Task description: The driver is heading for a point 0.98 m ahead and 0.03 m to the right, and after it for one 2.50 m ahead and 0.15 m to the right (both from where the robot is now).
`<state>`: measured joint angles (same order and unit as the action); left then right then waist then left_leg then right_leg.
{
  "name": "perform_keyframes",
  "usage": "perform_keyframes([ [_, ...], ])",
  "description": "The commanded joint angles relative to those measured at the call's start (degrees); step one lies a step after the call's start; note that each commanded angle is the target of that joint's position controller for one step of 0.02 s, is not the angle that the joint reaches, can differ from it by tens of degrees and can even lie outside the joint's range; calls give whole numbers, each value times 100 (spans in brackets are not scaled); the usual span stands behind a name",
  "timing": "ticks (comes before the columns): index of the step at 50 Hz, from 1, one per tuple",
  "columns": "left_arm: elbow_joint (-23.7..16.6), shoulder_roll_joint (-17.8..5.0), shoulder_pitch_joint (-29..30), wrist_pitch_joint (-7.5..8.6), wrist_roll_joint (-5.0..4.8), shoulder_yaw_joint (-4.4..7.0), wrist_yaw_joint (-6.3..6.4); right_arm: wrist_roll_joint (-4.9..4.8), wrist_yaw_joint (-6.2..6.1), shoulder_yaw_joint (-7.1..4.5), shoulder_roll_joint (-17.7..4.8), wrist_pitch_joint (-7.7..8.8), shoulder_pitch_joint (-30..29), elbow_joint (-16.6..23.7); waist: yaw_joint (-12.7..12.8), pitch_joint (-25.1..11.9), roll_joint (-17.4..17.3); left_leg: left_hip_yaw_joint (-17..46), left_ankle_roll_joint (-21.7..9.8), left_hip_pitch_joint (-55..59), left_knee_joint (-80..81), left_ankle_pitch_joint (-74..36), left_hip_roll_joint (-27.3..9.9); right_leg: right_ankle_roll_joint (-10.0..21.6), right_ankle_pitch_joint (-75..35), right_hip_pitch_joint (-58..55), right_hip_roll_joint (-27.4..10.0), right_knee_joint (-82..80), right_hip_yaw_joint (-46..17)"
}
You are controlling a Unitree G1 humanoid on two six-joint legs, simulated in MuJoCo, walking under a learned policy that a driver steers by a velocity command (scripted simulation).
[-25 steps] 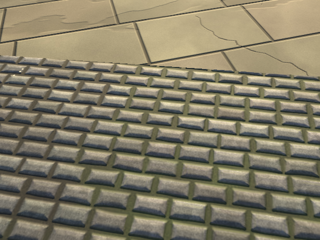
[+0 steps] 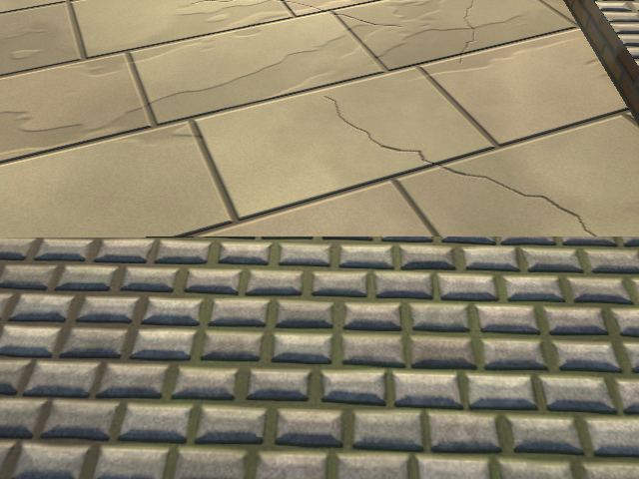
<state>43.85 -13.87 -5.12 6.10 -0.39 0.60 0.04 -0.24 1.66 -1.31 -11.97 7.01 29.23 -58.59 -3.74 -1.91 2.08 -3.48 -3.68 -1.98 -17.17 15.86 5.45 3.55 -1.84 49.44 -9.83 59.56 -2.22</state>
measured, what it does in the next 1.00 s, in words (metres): walks ahead: right foot, then left foot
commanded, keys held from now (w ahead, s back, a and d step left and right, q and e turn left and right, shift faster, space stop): w+shift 1.00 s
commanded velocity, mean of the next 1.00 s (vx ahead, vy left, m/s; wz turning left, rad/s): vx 1.00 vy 0.00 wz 0.00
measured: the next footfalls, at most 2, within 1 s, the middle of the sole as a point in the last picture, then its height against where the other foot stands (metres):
right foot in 0.20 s outside the picture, level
left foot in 0.72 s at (275, 336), level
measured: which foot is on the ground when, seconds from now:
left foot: down 0.00-0.22, up 0.24-0.70, down 0.72-1.00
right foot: up 0.00-0.18, down 0.20-0.74, up 0.76-1.00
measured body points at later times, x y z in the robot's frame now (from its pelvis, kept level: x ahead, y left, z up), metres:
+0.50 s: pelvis +0.46 -0.05 +0.00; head +0.46 -0.05 +0.45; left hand +0.40 +0.19 -0.14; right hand +0.66 -0.29 -0.08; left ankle +0.62 +0.13 -0.65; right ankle +0.40 -0.13 -0.74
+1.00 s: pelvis +0.93 +0.02 +0.00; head +0.93 +0.01 +0.45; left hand +1.12 +0.26 -0.09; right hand +0.87 -0.23 -0.14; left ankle +0.87 +0.09 -0.74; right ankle +1.09 -0.17 -0.66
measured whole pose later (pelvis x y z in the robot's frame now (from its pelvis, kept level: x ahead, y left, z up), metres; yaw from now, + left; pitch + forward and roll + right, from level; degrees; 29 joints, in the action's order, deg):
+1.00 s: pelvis +0.93 +0.02 +0.00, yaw +0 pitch -1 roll +2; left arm 43.3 -15.0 -7.3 5.4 -0.4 1.3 -0.1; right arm 0.1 1.8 -1.9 -12.5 6.2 29.1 -55.5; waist -4.1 -0.5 2.1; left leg -2.7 -4.6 -3.9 -19.9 15.5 6.0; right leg 3.8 1.3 43.3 -9.4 55.4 -3.6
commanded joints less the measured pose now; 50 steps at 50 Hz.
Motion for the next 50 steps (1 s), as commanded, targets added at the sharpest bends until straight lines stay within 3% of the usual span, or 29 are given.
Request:
perform_keyframes([
  [1, -384, -165, 535, 117, -25, -10, -84, -87, -133, -70, -768, 183, -369, 509, 173, 975, -133, 703, -803, -1504, 1473, -935, -1288, -84, -1343, -1026, 148, -1489, 303],
  [5, -727, -203, 1377, 201, -145, -9, -305, -109, -212, -86, -965, 5, 139, 382, -64, 1273, -211, 538, -709, 144, 1443, -1585, -1669, -11, -1163, -866, 457, -2946, 403],
  [7, -826, -399, 1248, 224, -158, 79, -378, -12, -218, -121, -1117, -114, 106, 400, 158, 1005, -499, 471, -611, 969, 810, -3711, -1860, 155, -462, -1117, 790, -3114, 600],
  [9, -656, -853, 55, 155, -247, 288, -313, 218, -211, -175, -1313, -258, -23, 396, 902, 65, -1086, 404, -512, 1520, -790, -6529, -1922, 428, 438, -2313, 1204, -2747, 788],
  [10, -297, -1125, -1334, 86, -265, 420, -236, 270, -212, -156, -1290, -323, -352, 490, 1635, -636, -1194, 203, -358, 748, -2448, -6760, -1751, 600, 519, -4043, 1161, -2659, 723],
  [11, 33, -1598, -2543, 6, -99, 532, -146, 279, -192, -36, -833, -269, -210, 740, 1721, -1676, -230, 207, -271, -1318, -4721, -4786, -1288, 962, 1943, -6472, -33, -2399, -978],
  [12, 155, -1658, -2798, 62, -59, 574, -225, -13, -58, 224, 110, -18, 583, 657, 1127, -2749, 1950, 936, -13, -3319, -6802, 523, -68, 1883, 4543, -8133, -1205, -3754, -4456],
  [13, 275, -1012, -2675, 78, -4, 435, -204, -270, -52, 55, -667, 171, -8, 774, 1323, -2193, 1443, 1445, -344, -4004, -7024, 642, -437, 1448, 4877, -7915, -960, -4505, -4847],
  [14, 275, -720, -2326, 87, 56, 360, -190, -438, -57, 9, -884, 242, -919, 1078, 1271, -1159, 919, 1240, -435, -4305, -7036, 539, -683, 1216, 3877, -7048, -824, -4425, -3674],
  [15, 289, -648, -1894, 135, 122, 332, -245, -335, -83, 61, -723, 278, -1399, 1284, 999, -587, -176, 1145, -454, -4168, -6621, 269, -905, 1102, 2855, -5947, -628, -4555, -3001],
  [16, 269, -457, -1529, 195, 172, 275, -286, -212, -97, 26, -650, 233, -1529, 1329, 688, -300, -432, 1138, -445, -3882, -6175, -17, -1146, 1055, 2302, -5105, -404, -4635, -2427],
  [17, 286, -298, -1284, 206, 215, 219, -305, -177, -63, 29, -541, 131, -1303, 1314, 374, -142, -261, 1165, -405, -3580, -6015, -163, -1315, 1073, 2191, -4494, -257, -4747, -2114],
  [20, 441, -302, -1194, 205, -1, 194, -300, -124, -87, 59, -354, -121, -1254, 1319, 55, 458, -63, 976, -173, -3703, -5425, -259, -1595, 1092, 1972, -3549, -94, -5221, -1398],
  [24, 575, -515, -1663, 225, 20, 214, -145, 27, -125, 54, -532, -88, -2421, 1709, 389, 964, -157, 613, 143, -4224, -3752, -1938, -1572, 963, 776, -3410, 190, -5483, -526],
  [27, 708, -618, -2209, 240, -77, 194, -55, -36, -2, 100, -425, 16, -3178, 1927, 710, 1033, -191, 224, 135, -3460, -2316, -3207, -1249, 812, 534, -3473, 279, -5714, -89],
  [30, 863, -761, -2539, 144, -113, 213, -7, -148, 133, 78, -482, 63, -3691, 2161, 807, 1222, -98, 222, 45, -3571, -1377, -3104, -1041, 738, 108, -4598, -27, -5690, 29],
  [33, 902, -983, -2528, -59, 17, 265, 39, -183, 206, -76, -792, 78, -3406, 2252, 431, 774, 296, -32, -190, -3260, -1233, -2097, -574, 583, -2786, -5914, -359, -4782, 86],
  [35, 898, -1164, -2283, -235, 223, 308, 48, -281, 115, -306, -1249, -16, -1822, 1934, -503, -262, 783, -199, -471, -1630, -1582, -1397, -251, 448, -5054, -6116, -351, -2828, 218],
  [36, 733, -1063, -1962, -283, 243, 257, 66, -235, 44, -400, -1514, -106, -375, 1549, -1182, -1022, 598, 421, -635, 484, -1952, -1042, -789, 302, -4154, -4664, -165, -862, 293],
  [37, 642, 151, -3059, -106, 149, -14, -80, -15, 66, -541, -2068, -79, 234, 1380, -398, -2200, -1489, 3752, -1747, 3071, -1457, 1572, -2350, -37, 235, -1942, 1068, 1867, -108],
  [38, 758, -46, -3020, 122, -158, -35, -101, -13, 94, -452, -1541, -46, 463, 1234, -544, -2720, -1829, 5636, -1653, 3408, -28, 2943, -2593, 146, 2701, -1168, 1354, 2529, -958],
  [39, 414, -642, -2012, 215, -404, 133, -74, -30, 58, -348, -1100, -44, 76, 1155, -548, -1450, -1587, 4839, -1232, 2644, 203, 2535, -2420, 341, 2557, -563, 979, 2665, -791],
  [40, 178, -645, -1355, 262, -397, 108, -32, 16, 71, -294, -919, -28, -362, 1187, -405, -732, -709, 3945, -1086, 1597, 215, 1618, -2253, 387, 2298, -550, 734, 2472, -646],
  [41, 66, -521, -1034, 273, -249, 114, -6, 103, 121, -240, -741, -7, -697, 1160, -136, -237, -123, 3254, -986, 517, 262, 767, -1992, 391, 1960, -771, 538, 2075, -570],
  [42, 73, -442, -1256, 192, -196, 144, -26, 208, 148, -179, -533, 33, -999, 1165, 270, -104, -289, 2733, -965, -215, 313, 480, -1778, 386, 1637, -1138, 299, 1787, -619],
  [43, 137, -336, -1453, 81, -181, 142, -52, 197, 168, -123, -334, 34, -1202, 1145, 484, 20, -430, 2409, -981, -695, 413, 386, -1605, 339, 1557, -1335, 174, 1645, -572],
  [45, 113, -184, -1502, -99, -157, 117, -36, 28, 149, -119, -391, 42, -1240, 1034, 701, 359, -507, 1966, -1007, -1379, 720, 373, -1517, 203, 1583, -1303, -22, 1195, -432],
  [48, -204, -327, -587, -113, 31, 98, 35, 45, -2, -164, -695, 69, -910, 891, 505, 909, -399, 1479, -993, -1610, 937, -581, -1412, -50, 407, -707, -114, -87, -207],
  [50, -426, -320, 190, 15, 86, 79, -50, -18, -89, -167, -797, 105, -689, 849, 232, 979, -251, 891, -779, -1782, 980, -1245, -1108, -63, -919, -1205, 121, -1614, 122],
])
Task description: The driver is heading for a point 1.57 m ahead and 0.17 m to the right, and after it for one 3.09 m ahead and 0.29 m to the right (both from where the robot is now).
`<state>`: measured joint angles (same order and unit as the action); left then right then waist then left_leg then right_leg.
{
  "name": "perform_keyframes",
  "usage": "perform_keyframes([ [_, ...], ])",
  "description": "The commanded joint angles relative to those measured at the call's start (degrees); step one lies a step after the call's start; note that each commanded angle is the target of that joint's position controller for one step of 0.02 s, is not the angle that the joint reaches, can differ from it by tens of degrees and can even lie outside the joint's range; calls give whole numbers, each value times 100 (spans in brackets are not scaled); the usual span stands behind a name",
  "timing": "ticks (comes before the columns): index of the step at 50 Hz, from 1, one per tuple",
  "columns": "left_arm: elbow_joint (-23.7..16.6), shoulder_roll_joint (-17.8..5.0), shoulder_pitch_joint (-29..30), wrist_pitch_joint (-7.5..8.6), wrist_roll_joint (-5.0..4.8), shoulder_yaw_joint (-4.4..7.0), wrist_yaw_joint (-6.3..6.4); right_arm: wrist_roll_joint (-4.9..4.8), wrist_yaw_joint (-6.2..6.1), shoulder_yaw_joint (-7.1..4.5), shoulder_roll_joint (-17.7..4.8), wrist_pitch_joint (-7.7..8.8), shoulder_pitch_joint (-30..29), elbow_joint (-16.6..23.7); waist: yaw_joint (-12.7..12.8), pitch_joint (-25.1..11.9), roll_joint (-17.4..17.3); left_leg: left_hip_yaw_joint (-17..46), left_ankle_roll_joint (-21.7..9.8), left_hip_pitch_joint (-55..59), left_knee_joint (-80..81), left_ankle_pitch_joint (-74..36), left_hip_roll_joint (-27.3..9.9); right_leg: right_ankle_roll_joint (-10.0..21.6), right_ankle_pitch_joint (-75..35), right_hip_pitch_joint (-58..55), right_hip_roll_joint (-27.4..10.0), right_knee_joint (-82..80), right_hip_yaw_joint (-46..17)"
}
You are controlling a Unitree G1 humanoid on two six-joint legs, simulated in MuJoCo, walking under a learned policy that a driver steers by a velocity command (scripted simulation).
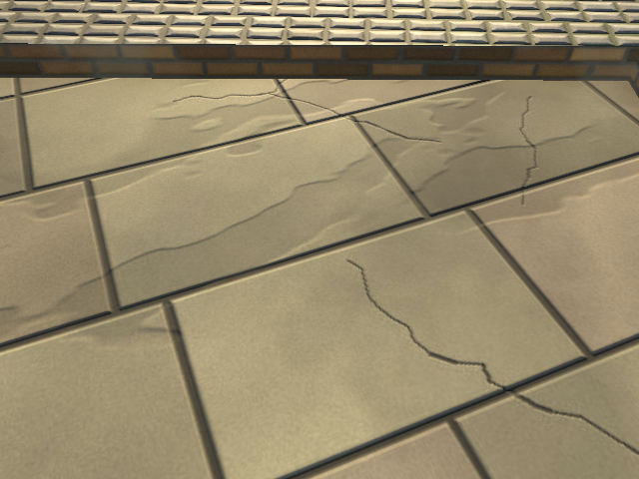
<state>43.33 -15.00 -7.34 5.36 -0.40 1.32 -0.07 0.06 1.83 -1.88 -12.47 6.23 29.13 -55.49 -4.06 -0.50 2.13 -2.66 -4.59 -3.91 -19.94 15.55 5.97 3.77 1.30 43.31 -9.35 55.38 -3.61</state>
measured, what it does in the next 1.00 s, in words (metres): goes down: right foot 0.16 m lower, then left foot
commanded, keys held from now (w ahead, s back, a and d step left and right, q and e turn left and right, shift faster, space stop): w+shift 0.64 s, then shift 0.36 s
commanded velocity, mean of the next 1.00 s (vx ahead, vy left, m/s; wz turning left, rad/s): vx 0.82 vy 0.00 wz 0.00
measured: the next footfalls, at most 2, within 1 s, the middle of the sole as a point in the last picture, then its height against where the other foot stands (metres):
right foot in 0.32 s outside the picture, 0.16 m lower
left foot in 0.70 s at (292, 354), level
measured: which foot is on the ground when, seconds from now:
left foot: down 0.00-0.30, up 0.32-0.68, down 0.70-1.00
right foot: up 0.00-0.30, down 0.32-0.70, up 0.72-1.00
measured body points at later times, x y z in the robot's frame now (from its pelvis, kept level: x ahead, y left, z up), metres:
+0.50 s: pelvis +0.51 -0.08 -0.18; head +0.52 -0.06 +0.27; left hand +0.43 +0.16 -0.33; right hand +0.67 -0.30 -0.28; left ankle +0.52 +0.07 -0.73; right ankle +0.46 -0.15 -0.90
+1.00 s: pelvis +0.92 -0.05 -0.15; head +0.95 -0.04 +0.30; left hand +1.11 +0.19 -0.26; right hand +0.92 -0.31 -0.29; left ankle +0.92 +0.04 -0.90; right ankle +1.06 -0.21 -0.85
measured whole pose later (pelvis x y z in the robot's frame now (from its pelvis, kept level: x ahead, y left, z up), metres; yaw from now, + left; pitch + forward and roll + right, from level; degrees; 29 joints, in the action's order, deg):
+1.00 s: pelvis +0.92 -0.05 -0.15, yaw +0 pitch +1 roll +1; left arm 48.3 -14.9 -2.3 4.3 0.0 2.1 0.0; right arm 0.5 0.4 -1.9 -12.7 5.2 19.1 -55.2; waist -3.8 2.8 1.8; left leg -1.9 -3.7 -10.4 -18.7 9.6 3.5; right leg -0.1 4.8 35.4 -3.0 41.1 -3.7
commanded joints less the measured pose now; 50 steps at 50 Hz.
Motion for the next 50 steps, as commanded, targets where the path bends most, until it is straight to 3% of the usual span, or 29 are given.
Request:
perform_keyframes([
  [1, -404, -68, 538, 142, 80, -27, -90, -28, -114, -125, -837, 219, -477, 498, 177, 637, -279, 586, -675, -1801, 1316, -1352, -1069, -133, -1782, -1361, 312, -1417, 476],
  [2, -243, -151, 180, 195, 45, 61, -170, 95, -108, -174, -1049, 277, -354, 534, 277, 330, -296, 503, -704, -2002, 1235, -1586, -1182, -111, -2455, -2238, 493, -977, 524],
  [4, -392, -545, 568, 293, -92, 219, -267, -63, -176, -94, -747, 235, -41, 326, 225, 656, -341, 258, -429, -835, 752, -1210, -1105, 133, -2682, -1311, 337, -1751, 192],
  [7, -775, -377, 1545, 427, 31, 157, -540, -43, -386, -106, -664, -64, 653, 53, -148, 1169, -101, 437, -251, 1111, -70, -1197, -1459, 353, -2919, 554, 328, -2859, 299],
  [10, -681, -232, 1261, 280, -95, 167, -650, -139, -403, -133, -686, -224, 623, 126, -224, 848, -287, 477, -248, 1544, -642, -1512, -1541, 119, -2919, -175, 431, -3479, 298],
  [14, -10, -839, -965, 198, -137, 471, -387, 0, -356, -185, -1063, -214, -155, 201, 892, 77, -596, 801, -252, 1470, -3600, -4259, -1452, 271, -2285, -2429, 453, -3375, 452],
  [15, 283, -989, -2208, 172, -88, 566, -287, 29, -254, -198, -1136, -138, -670, 230, 1791, -349, -317, 594, -77, 482, -5510, -4984, -1038, 452, -3007, -4212, 431, -3785, 710],
  [16, 866, -1058, -3337, 105, 132, 503, -284, 30, -273, -149, -620, -91, -948, 366, 2064, -439, 864, 568, 203, -2252, -8946, 350, -316, 860, -3009, -6286, -313, -3181, -69],
  [17, 821, -994, -3404, 86, 325, 365, -265, -150, -194, 115, 68, 121, 164, 466, 1254, -1584, 2645, 1615, -23, -4484, -10098, 3153, 21, 1054, -4458, -8525, -600, -449, -729],
  [18, 925, -910, -3691, -10, 345, 395, -283, -389, -141, 180, -126, 293, 219, 600, 1502, -2411, 2612, 1916, -40, -4918, -9996, 3022, -134, 1386, -3973, -8904, -689, -886, -1333],
  [19, 1207, -1279, -3676, 13, 205, 554, -256, -698, -169, 196, -257, 343, -238, 1024, 1353, -2782, 2020, 1531, 135, -5851, -9879, 2383, -248, 2251, 458, -8807, -1664, -2794, -3526],
  [20, 1107, -908, -2992, 37, 115, 453, -223, -610, -276, 192, -404, 285, -1101, 1111, 1247, -1741, -200, 1005, 143, -6081, -9251, 1756, -838, 2006, 2239, -7371, -1592, -3691, -3983],
  [22, 1057, -528, -1747, 263, 154, 165, -238, -296, -304, 213, -189, 85, -1313, 1178, 365, -50, -1186, 912, 265, -5624, -9386, 1761, -1057, 2052, 914, -3999, -1742, -3604, -3715],
  [23, 1125, -285, -1432, 288, 135, 67, -294, -151, -233, 288, -30, -28, -1245, 1236, -32, 399, -1229, 1159, 158, -5487, -8698, 1653, -1525, 1754, 1159, -2798, -1641, -3510, -3139],
  [24, 988, 191, -670, 308, 92, -134, -208, -276, -189, 249, -65, -99, -1789, 1479, -347, 1222, -655, 1301, 178, -4950, -6858, 524, -1861, 1054, 1116, -1167, -908, -4181, -1826],
  [26, 856, -232, -430, 287, 153, -54, -44, 38, -277, 142, -324, -35, -1918, 1513, -192, 1039, -31, 471, 421, -2508, -4277, -1489, -1406, 683, 595, 221, 578, -4625, 48],
  [28, 1037, -584, -1144, 431, -50, 80, 56, 33, -155, 149, -235, 44, -2050, 1489, -71, 590, -65, 214, 534, -911, -3155, -3088, -1139, 813, -12, 28, 497, -4742, 321],
  [30, 1286, -855, -1790, 321, -253, 194, 136, -104, -138, 160, -312, 32, -3165, 1835, 386, 918, -327, 150, 405, -2108, -1796, -2495, -992, 832, -829, -2235, 161, -4886, 67],
  [32, 1460, -803, -2296, 107, -68, 217, 144, -179, -45, 104, -369, 54, -3483, 2009, 485, 888, 109, -247, 40, -2913, -1167, -1753, -559, 684, -3554, -4242, -142, -4088, 83],
  [34, 1524, -760, -2343, -146, 185, 213, 149, -111, 59, -170, -841, 112, -1845, 1593, -322, -38, 474, -344, -324, -1540, -983, -1925, -195, 355, -5555, -5004, -130, -1963, 167],
  [35, 1329, -644, -1969, -188, 237, 171, 143, -51, 41, -266, -1106, 61, -541, 1197, -848, -897, 325, 388, -530, 558, -1485, -3148, -872, 151, -4441, -3765, 127, -268, 277],
  [36, 1325, 600, -2980, -64, 151, -147, -10, 165, 104, -381, -1674, 90, 202, 903, -324, -2218, -1955, 3613, -1935, 3188, -1387, -3532, -2794, -306, 1432, -1241, 1584, 3002, 80],
  [37, 1460, 43, -2904, 121, -22, -67, -56, 126, 99, -322, -1180, 65, 397, 816, -600, -2884, -1578, 4839, -1908, 3506, -531, -3056, -2769, -197, 2991, -797, 1793, 3485, -941],
  [38, 1102, -319, -1988, 165, -206, 62, -21, 75, 54, -246, -950, 55, -354, 833, -404, -1641, -1377, 3682, -1530, 2633, -572, -3452, -2621, -150, 2913, -271, 1362, 3209, -800],
  [40, 725, -434, -834, 130, -100, 135, 72, 38, 47, -148, -611, 95, -1450, 912, 55, -294, -241, 2212, -1114, 393, -248, -4593, -2132, -184, 2453, -479, 914, 2173, -250],
  [42, 724, -214, -1128, -20, -30, 159, 20, 151, 58, -33, -272, 147, -1511, 769, 490, -343, -423, 1693, -1024, -478, 55, -5122, -1959, -194, 2153, -1227, 652, 1545, -214],
  [44, 702, 38, -1157, -104, 8, 119, 17, 144, 30, -54, -450, 160, -1561, 636, 689, -398, -369, 1296, -1055, -937, 325, -5320, -1908, -272, 1912, -1569, 521, 637, -135],
  [47, 526, 65, -487, -112, 56, 50, 20, 63, -155, -190, -942, 45, -1721, 597, 628, -522, -510, 578, -857, -1212, 405, -5462, -1583, -407, 608, -2011, 647, -1104, 194],
  [50, 475, -135, 61, -139, 53, 88, -21, -35, -240, -200, -969, -47, -1393, 400, 374, -571, -647, 439, -670, -1003, 405, -4474, -1469, -431, -617, -2294, 854, -1937, 251],
])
